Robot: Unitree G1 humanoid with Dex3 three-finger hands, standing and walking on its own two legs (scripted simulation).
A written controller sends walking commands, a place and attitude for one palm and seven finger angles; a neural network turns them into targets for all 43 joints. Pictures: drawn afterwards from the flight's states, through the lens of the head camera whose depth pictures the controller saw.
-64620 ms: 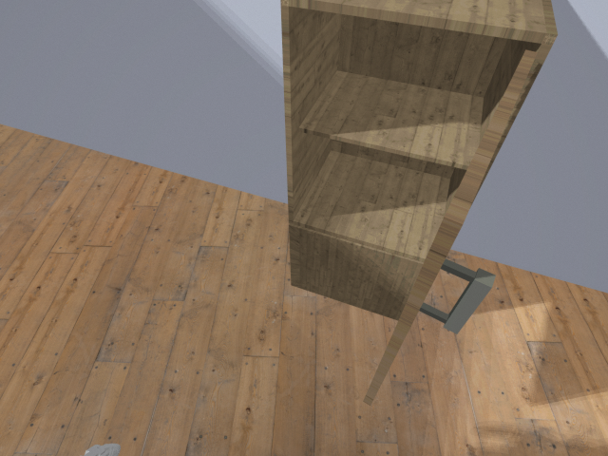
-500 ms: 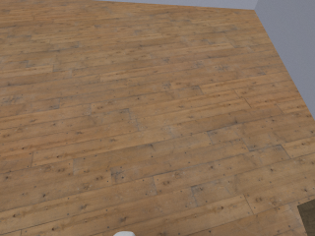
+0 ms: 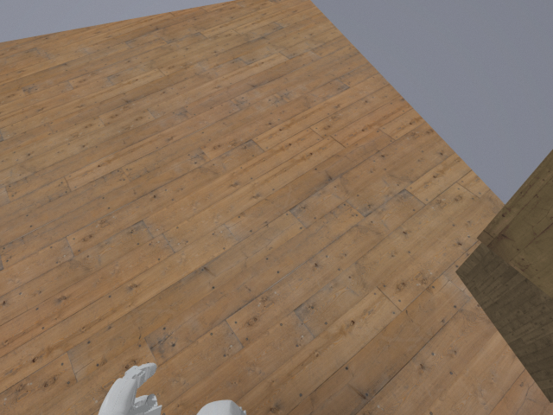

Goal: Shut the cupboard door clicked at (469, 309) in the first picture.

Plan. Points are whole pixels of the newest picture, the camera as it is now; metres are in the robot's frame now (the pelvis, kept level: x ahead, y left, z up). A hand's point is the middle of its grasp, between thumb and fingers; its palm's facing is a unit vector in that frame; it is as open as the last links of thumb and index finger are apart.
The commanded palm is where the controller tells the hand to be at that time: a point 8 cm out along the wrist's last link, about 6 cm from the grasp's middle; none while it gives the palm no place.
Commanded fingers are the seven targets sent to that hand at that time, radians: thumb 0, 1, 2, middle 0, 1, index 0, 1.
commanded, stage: turn to face it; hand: left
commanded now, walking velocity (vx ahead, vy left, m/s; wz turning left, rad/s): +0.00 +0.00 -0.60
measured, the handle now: out of the picture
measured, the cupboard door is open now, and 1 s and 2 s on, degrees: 16 16 16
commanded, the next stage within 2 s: take the last steps up to it in 1.46 s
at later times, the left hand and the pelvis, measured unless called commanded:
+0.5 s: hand out of the picture +0.14 +0.22 -0.16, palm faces -0.25 -0.95 -0.21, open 7.4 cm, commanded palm none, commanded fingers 0.00 0.90 0.90 -0.20 -0.30 -0.20 -0.30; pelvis +0.01 +0.03 +0.01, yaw -18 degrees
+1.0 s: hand (205, 377) +0.20 +0.14 -0.16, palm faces -0.54 -0.81 -0.22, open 7.4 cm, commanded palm none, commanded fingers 0.00 0.90 0.90 -0.20 -0.30 -0.20 -0.30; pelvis +0.01 +0.02 +0.00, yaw -35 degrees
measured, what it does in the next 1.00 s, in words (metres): steps on the spot, turning right: left foot, then right foot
